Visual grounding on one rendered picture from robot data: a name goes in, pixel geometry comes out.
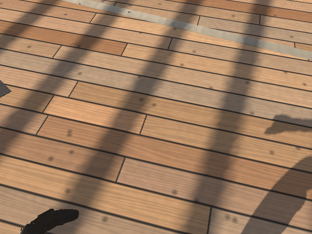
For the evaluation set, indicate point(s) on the robot left hand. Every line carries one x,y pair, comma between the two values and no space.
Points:
49,220

